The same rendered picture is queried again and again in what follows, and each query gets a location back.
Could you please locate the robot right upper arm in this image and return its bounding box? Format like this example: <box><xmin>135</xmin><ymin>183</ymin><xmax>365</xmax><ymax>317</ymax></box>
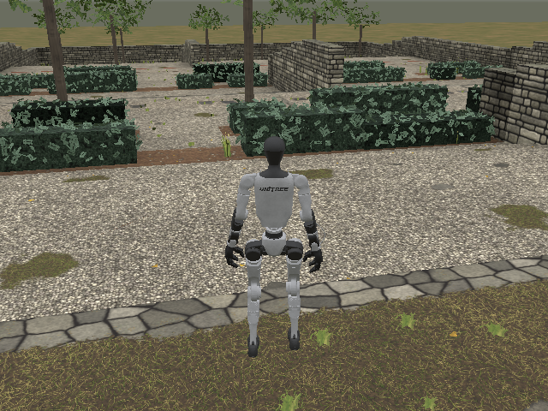
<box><xmin>292</xmin><ymin>174</ymin><xmax>313</xmax><ymax>222</ymax></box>

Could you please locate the left robot hand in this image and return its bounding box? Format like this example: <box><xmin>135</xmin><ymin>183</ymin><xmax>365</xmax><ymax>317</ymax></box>
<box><xmin>224</xmin><ymin>245</ymin><xmax>244</xmax><ymax>268</ymax></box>

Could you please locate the right robot hand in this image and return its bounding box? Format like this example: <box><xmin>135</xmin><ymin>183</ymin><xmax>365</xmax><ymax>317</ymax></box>
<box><xmin>303</xmin><ymin>249</ymin><xmax>323</xmax><ymax>273</ymax></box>

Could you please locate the robot right forearm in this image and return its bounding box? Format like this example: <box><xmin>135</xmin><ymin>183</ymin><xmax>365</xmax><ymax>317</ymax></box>
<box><xmin>304</xmin><ymin>209</ymin><xmax>321</xmax><ymax>251</ymax></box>

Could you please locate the robot left forearm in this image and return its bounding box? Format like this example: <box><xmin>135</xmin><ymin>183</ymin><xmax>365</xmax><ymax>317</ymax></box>
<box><xmin>227</xmin><ymin>208</ymin><xmax>244</xmax><ymax>247</ymax></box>

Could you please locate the left robot shin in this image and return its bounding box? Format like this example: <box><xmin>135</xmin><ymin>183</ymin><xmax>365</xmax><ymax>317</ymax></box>
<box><xmin>247</xmin><ymin>286</ymin><xmax>259</xmax><ymax>345</ymax></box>

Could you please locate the robot torso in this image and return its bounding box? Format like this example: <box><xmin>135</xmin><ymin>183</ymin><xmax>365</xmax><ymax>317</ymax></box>
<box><xmin>254</xmin><ymin>170</ymin><xmax>294</xmax><ymax>257</ymax></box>

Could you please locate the robot left upper arm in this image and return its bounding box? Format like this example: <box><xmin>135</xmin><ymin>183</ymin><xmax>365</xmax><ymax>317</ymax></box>
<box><xmin>235</xmin><ymin>173</ymin><xmax>256</xmax><ymax>220</ymax></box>

